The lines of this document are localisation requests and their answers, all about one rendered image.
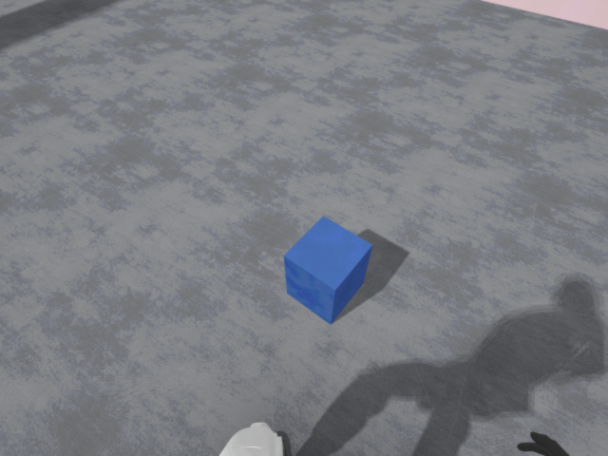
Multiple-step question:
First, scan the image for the carton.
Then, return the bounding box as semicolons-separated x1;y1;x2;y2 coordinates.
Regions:
284;216;372;324

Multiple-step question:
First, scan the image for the right robot hand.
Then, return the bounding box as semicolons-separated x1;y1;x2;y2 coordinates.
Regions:
517;431;569;456

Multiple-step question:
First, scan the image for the left robot shin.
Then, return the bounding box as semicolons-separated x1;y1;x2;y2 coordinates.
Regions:
250;423;271;430

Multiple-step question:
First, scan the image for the robot left thigh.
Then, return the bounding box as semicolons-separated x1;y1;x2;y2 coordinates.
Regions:
219;427;283;456

